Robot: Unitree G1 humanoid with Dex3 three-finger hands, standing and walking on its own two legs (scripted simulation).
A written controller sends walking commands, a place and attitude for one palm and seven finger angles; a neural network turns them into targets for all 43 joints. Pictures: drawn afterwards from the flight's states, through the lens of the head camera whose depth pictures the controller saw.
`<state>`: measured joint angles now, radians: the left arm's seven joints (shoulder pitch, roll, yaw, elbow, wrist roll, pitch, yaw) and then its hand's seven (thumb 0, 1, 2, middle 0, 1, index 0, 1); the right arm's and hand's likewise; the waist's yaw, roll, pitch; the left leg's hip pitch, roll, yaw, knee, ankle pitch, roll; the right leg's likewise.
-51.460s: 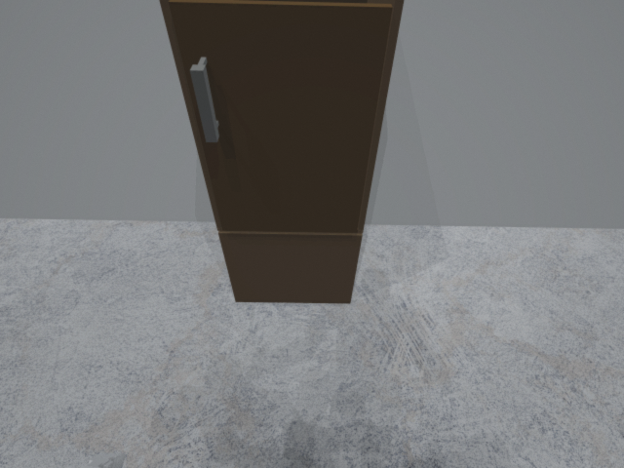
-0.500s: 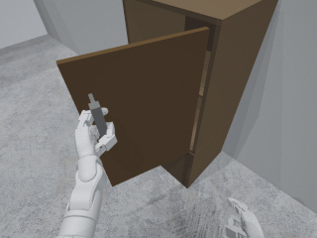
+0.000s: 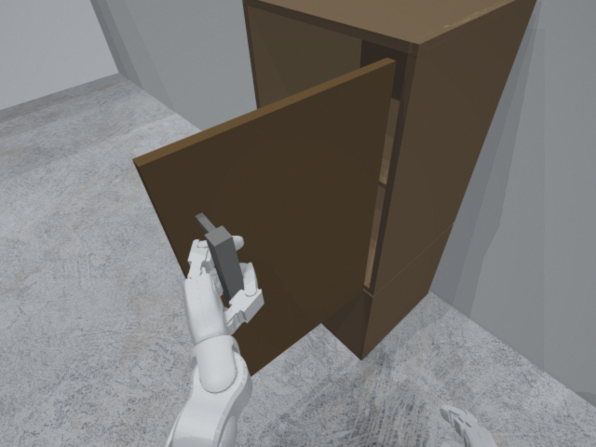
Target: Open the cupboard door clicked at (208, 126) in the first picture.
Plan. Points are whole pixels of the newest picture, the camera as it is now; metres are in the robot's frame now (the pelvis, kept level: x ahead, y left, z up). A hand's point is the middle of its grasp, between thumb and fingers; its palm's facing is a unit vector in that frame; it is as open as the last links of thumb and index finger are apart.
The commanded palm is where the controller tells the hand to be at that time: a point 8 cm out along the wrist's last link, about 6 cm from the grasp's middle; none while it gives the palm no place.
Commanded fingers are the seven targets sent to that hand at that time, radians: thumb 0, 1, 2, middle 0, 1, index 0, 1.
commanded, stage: open thumb and fingers to let go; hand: left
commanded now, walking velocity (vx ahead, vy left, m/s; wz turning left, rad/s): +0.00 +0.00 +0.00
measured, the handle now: (222, 265) +0.33 +0.12 +0.10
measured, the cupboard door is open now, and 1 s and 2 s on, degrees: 86 87 88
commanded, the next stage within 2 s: slide the hand sideways off the handle in 0.76 s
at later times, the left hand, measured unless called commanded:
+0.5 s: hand (242, 286) +0.29 +0.09 +0.10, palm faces +0.34 -0.94 +0.01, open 13.1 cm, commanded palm +0.25 +0.12 +0.10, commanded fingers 0.00 -0.50 0.30 -0.24 -0.85 -0.24 -0.85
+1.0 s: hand (241, 306) +0.27 +0.08 +0.10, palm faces +0.03 -1.00 -0.06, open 15.7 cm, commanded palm +0.25 +0.11 +0.10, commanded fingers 0.00 -0.50 0.30 -0.15 -0.30 -0.15 -0.30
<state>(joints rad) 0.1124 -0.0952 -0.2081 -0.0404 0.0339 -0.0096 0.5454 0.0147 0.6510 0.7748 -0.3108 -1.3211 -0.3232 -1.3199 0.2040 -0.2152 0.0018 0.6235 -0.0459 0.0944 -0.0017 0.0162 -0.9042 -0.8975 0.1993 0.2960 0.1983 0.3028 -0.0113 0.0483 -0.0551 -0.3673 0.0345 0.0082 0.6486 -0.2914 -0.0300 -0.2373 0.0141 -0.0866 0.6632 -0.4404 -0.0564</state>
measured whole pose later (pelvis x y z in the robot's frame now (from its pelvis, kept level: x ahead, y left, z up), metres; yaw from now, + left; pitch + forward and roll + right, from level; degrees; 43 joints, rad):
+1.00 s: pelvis -0.03 +0.02 +0.00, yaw +1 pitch +0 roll +0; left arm -0.02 0.02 -0.24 0.07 0.00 -0.07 0.23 -0.02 -0.50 0.30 -0.28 -0.49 -0.23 -0.50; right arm 0.18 -0.19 0.04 0.59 -0.01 0.08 0.01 0.02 -0.90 -0.90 0.20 0.30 0.20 0.30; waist 0.02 0.04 -0.03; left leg -0.42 0.01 0.00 0.69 -0.27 0.00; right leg -0.28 -0.01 -0.09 0.70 -0.42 -0.03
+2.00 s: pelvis +0.00 +0.01 -0.01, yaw +0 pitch +3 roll +0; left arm 0.50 0.17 0.05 -0.27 -0.24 -0.18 -0.16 -0.02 -0.50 0.30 -0.18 -0.31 -0.17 -0.31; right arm 0.25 -0.23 0.03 0.50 0.03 -0.08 -0.04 0.02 -0.90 -0.90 0.20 0.30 0.20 0.30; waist 0.02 0.04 -0.08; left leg -0.46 0.03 0.01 0.74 -0.33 -0.02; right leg -0.33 0.01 -0.08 0.74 -0.47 -0.04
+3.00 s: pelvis +0.00 +0.04 +0.02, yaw -2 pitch -3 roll +0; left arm 0.53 0.30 0.17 -0.41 -0.06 -0.07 0.10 -0.01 -0.02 0.51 -0.17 -0.30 -0.17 -0.30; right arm 0.19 -0.22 0.06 0.60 -0.01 -0.11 -0.09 0.02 -0.90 -0.90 0.20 0.30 0.20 0.30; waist 0.06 0.05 0.02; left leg -0.20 0.01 0.05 0.47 -0.22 0.02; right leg -0.06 -0.01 -0.04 0.42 -0.31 0.00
